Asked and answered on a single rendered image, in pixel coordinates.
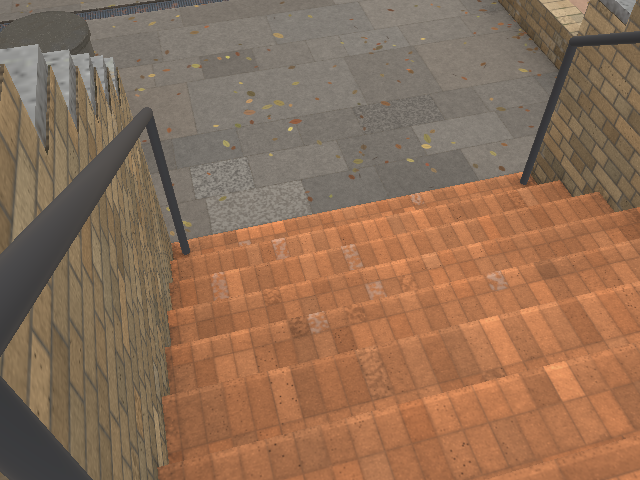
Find stairs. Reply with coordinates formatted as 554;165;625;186
157;172;640;480

